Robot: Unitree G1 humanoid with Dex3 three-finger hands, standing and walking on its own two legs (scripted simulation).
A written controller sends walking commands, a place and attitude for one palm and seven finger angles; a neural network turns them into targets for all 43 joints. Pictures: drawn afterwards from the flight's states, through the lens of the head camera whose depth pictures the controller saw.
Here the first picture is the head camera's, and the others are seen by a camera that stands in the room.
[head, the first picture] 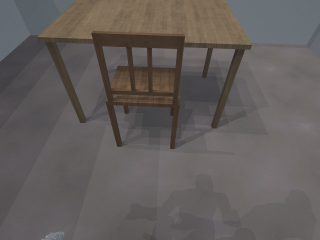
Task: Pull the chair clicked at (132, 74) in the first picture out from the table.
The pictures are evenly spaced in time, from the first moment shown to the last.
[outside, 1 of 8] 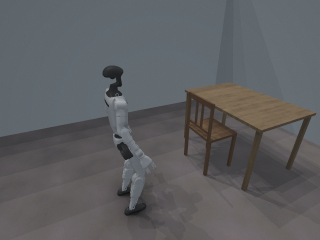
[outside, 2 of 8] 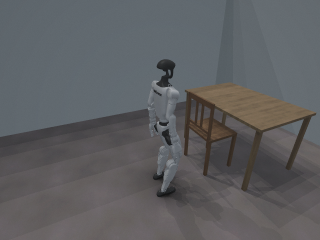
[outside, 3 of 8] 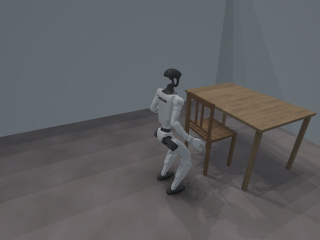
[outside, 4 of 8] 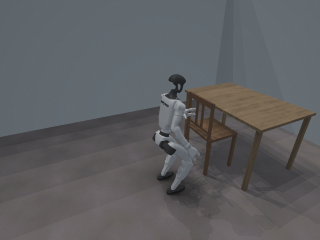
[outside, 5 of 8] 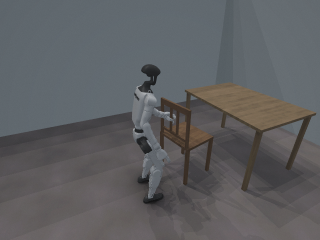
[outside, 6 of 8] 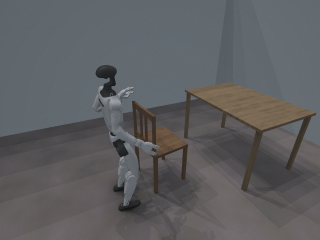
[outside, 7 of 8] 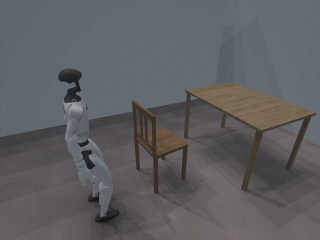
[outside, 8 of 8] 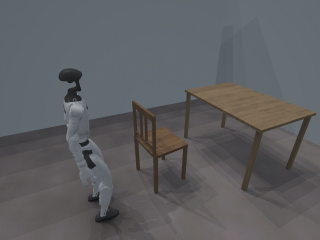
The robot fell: no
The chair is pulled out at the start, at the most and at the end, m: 0.00 0.64 0.63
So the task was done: yes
